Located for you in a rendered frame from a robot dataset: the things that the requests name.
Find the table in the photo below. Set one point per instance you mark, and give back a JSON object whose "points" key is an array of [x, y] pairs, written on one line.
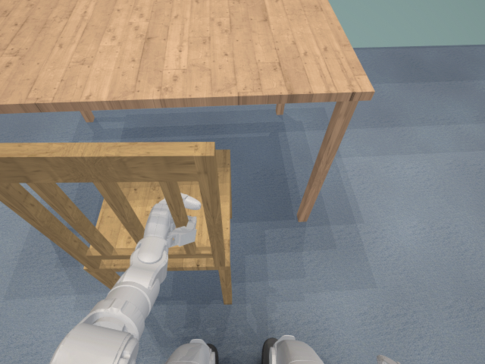
{"points": [[90, 55]]}

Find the chair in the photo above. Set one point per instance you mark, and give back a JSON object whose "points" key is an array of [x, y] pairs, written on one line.
{"points": [[132, 178]]}

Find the left robot forearm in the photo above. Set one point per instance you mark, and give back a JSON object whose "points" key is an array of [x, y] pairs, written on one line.
{"points": [[131, 299]]}

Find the robot left hand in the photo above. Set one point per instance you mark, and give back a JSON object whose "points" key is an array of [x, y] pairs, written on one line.
{"points": [[160, 222]]}

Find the robot left upper arm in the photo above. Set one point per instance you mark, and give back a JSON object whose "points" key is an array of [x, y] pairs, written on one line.
{"points": [[92, 344]]}

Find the robot right foot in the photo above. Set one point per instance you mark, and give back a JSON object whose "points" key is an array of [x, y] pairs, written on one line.
{"points": [[266, 348]]}

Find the robot right thigh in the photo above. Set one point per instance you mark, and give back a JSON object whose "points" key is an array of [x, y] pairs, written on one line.
{"points": [[293, 352]]}

